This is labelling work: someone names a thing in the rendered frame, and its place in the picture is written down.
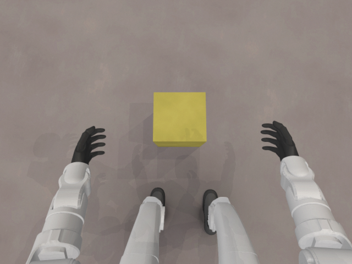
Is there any robot right hand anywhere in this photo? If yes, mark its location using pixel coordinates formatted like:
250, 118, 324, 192
261, 121, 299, 161

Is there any robot left hand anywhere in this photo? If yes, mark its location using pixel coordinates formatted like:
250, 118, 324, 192
71, 126, 106, 165

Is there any robot right forearm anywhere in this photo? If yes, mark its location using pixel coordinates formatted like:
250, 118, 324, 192
280, 156, 352, 250

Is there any robot right shin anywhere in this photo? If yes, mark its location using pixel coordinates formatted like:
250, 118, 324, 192
208, 197, 230, 225

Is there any robot right upper arm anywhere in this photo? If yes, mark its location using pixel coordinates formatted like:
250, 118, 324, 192
299, 247, 352, 264

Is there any robot left forearm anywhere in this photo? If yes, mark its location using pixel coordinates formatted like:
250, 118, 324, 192
26, 162, 91, 264

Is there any robot left shin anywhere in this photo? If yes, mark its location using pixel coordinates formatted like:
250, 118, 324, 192
139, 196, 162, 210

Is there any robot shin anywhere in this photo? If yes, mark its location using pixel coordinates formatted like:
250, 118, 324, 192
139, 196, 162, 210
208, 197, 230, 225

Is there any carton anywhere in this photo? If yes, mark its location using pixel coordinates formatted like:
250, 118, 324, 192
153, 92, 207, 147

